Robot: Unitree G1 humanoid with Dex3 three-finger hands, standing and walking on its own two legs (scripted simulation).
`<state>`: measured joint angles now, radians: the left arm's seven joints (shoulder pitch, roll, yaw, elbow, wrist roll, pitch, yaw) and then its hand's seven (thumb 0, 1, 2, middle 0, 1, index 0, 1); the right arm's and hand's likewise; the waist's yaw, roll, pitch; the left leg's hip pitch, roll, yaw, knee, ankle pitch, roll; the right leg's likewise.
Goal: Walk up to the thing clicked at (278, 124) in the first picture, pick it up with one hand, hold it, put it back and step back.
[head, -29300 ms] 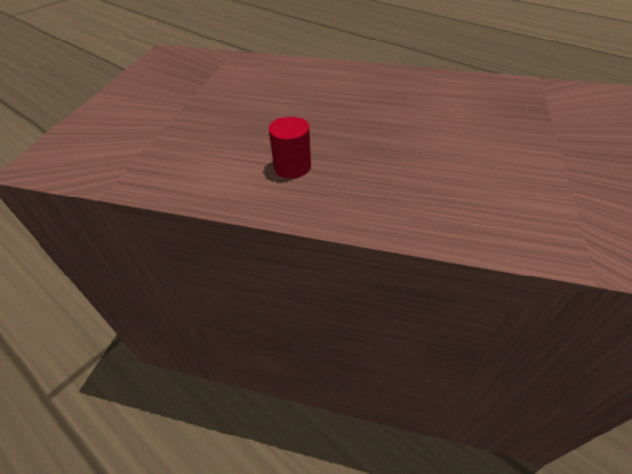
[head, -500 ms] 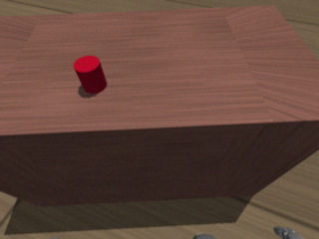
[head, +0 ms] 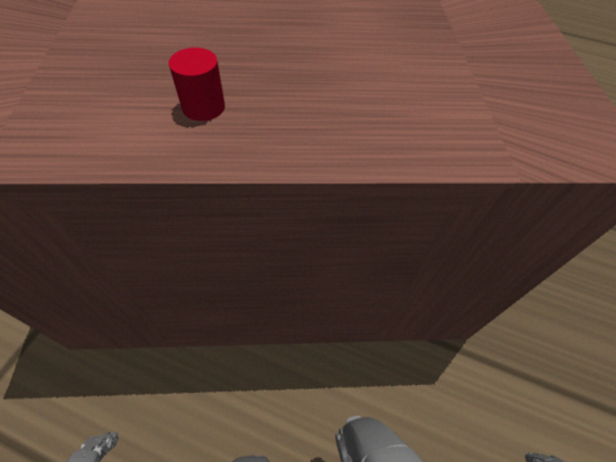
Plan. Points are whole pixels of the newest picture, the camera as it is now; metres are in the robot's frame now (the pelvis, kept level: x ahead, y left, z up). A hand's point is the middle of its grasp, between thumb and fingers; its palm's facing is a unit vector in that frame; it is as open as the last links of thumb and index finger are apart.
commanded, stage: step back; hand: left
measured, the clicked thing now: (198, 85) +0.65 +0.19 +0.07
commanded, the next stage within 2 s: none
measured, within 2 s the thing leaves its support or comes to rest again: neither
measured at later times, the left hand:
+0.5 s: hand out of the picture +0.01 +0.25 -0.14, palm faces -0.02 -0.91 -0.40, open 7.4 cm
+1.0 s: hand out of the picture -0.21 +0.23 -0.15, palm faces -0.08 -0.92 -0.39, open 7.4 cm
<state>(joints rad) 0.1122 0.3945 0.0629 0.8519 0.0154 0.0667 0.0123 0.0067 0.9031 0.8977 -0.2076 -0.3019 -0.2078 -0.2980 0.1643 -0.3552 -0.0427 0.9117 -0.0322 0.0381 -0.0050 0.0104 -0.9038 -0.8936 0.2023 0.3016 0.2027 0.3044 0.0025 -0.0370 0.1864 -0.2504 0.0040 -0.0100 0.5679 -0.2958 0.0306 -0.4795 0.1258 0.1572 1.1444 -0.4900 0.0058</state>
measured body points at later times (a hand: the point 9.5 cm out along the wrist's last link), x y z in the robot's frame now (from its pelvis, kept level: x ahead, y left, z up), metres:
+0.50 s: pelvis -0.13 -0.01 -0.01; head -0.06 -0.02 +0.43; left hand +0.01 +0.30 -0.11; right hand -0.03 -0.33 -0.14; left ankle -0.15 +0.11 -0.72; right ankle -0.07 -0.13 -0.73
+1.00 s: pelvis -0.29 -0.03 -0.01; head -0.24 -0.05 +0.43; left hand -0.21 +0.28 -0.12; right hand -0.18 -0.36 -0.13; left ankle -0.21 +0.11 -0.69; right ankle -0.30 -0.15 -0.73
